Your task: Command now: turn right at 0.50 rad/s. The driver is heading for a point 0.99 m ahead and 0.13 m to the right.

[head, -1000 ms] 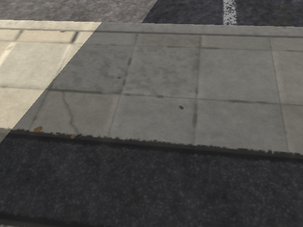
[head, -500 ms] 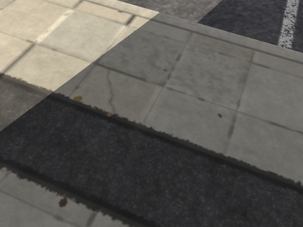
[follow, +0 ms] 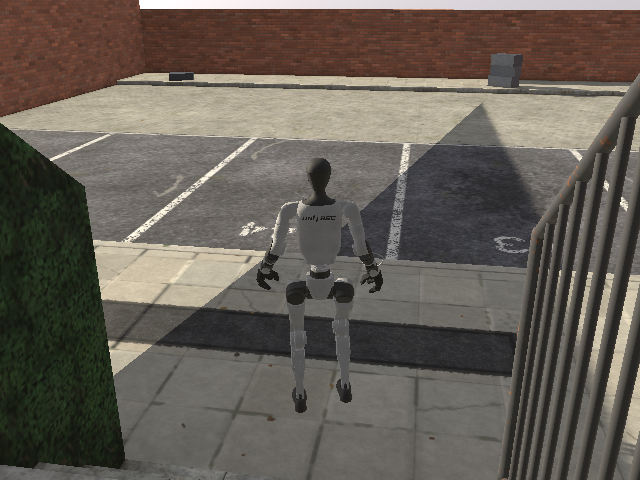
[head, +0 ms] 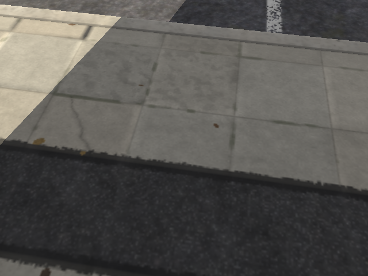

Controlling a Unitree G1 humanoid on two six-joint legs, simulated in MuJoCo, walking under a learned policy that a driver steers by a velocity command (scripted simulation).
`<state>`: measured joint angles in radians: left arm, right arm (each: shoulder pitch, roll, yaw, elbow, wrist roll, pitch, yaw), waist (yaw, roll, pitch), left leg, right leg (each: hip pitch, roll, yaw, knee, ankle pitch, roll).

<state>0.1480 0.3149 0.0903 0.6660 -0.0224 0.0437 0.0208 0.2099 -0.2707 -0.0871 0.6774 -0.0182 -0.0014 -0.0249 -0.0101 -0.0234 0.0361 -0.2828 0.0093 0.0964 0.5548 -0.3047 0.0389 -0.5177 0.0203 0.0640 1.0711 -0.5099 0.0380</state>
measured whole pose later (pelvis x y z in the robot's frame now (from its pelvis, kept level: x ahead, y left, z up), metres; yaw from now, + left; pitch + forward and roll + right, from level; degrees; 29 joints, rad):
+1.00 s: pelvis +0.24 -0.10 +0.01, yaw -22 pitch +3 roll +1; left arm 0.14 0.29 0.04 0.63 0.00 -0.08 -0.01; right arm 0.40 -0.25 -0.05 0.81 0.02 -0.07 0.01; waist -0.08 -0.05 0.02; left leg -0.09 -0.05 -0.03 0.28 -0.24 0.04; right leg -0.65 -0.07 0.05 0.79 -0.14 0.03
